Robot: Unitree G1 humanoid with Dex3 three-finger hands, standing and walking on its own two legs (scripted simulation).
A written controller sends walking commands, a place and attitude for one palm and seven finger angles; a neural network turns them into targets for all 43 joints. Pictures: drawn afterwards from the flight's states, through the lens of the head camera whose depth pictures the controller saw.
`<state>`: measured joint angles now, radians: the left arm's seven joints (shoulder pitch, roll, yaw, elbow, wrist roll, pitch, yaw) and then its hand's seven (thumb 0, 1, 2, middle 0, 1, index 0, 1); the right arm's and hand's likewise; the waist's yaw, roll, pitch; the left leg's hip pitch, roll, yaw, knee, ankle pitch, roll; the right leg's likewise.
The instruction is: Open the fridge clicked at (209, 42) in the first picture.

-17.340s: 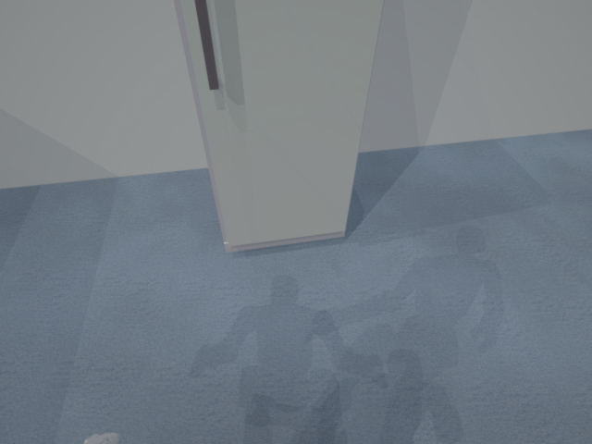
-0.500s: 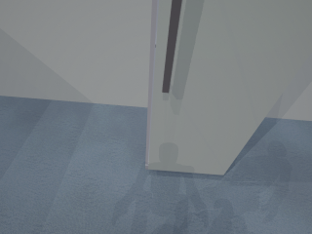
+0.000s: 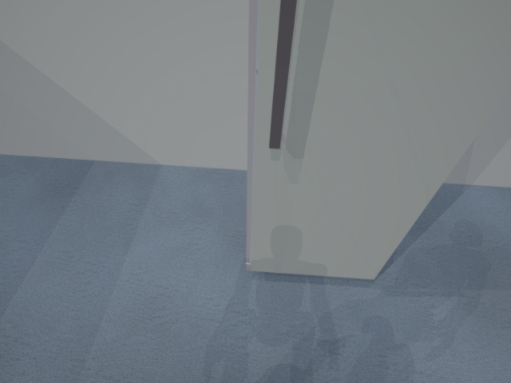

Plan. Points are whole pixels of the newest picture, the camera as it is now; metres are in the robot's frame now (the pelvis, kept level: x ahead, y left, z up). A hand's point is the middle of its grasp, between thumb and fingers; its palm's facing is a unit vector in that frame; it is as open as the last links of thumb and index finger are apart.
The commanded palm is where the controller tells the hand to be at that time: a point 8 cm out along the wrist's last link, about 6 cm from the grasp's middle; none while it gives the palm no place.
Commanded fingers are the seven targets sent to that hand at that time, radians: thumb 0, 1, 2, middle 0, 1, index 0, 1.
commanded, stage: look again from close up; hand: left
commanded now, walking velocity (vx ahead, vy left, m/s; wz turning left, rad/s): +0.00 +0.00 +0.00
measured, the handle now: (285, 28) +0.61 +0.00 +0.27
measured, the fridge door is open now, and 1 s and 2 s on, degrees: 0 0 0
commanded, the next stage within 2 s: shuffle to correct the standing spot in 0.58 s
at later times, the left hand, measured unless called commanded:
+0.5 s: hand out of the picture +0.01 +0.14 -0.18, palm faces +0.02 -0.98 -0.17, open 7.3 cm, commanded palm none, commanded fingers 0.00 0.90 0.90 -0.20 -0.30 -0.20 -0.30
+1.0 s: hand out of the picture +0.02 +0.13 -0.18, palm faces +0.01 -0.98 -0.21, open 7.3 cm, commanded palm none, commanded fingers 0.00 0.90 0.90 -0.20 -0.30 -0.20 -0.30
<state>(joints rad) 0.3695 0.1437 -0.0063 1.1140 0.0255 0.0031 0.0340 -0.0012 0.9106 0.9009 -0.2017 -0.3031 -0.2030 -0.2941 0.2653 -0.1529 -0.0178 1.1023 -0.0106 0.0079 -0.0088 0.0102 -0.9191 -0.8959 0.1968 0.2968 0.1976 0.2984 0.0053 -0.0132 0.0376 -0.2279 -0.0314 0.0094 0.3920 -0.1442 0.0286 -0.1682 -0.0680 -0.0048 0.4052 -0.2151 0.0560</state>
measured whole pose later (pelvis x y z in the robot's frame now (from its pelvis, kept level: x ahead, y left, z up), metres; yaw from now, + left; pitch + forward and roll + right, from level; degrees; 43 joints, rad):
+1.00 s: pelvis +0.04 -0.05 -0.01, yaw -2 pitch +1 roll +1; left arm 0.37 0.16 0.05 1.08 0.04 0.02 0.00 0.00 0.91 0.90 -0.20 -0.30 -0.20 -0.29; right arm 0.31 -0.14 -0.04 1.09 -0.03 0.01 -0.03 0.01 -0.91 -0.90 0.20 0.30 0.20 0.30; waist -0.01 0.01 0.00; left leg -0.27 0.04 0.01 0.51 -0.28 -0.01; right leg -0.21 0.00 -0.07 0.51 -0.32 -0.03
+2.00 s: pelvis +0.20 -0.17 -0.02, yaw +2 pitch +1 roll -1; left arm 0.15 0.16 0.05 0.95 0.04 0.02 0.04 0.00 0.91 0.90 -0.21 -0.30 -0.21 -0.29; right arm 0.15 -0.22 -0.07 0.98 -0.02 0.05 0.00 0.01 -0.91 -0.90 0.19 0.30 0.19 0.30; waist 0.01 -0.02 0.12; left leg -0.39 0.00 0.06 0.83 -0.46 -0.04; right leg -0.35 -0.12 -0.11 0.57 -0.23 0.05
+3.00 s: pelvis +0.15 -0.15 +0.00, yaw +0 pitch -1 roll -1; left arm 0.36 0.10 -0.01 1.14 0.02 0.00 0.05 0.00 0.91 0.90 -0.20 -0.30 -0.20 -0.29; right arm 0.35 -0.10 -0.01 1.15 -0.02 0.00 -0.02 0.01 -0.91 -0.90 0.19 0.30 0.20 0.30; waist -0.01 -0.01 0.03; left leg -0.24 -0.02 0.12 0.40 -0.15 0.07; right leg -0.16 -0.01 -0.07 0.41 -0.24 0.00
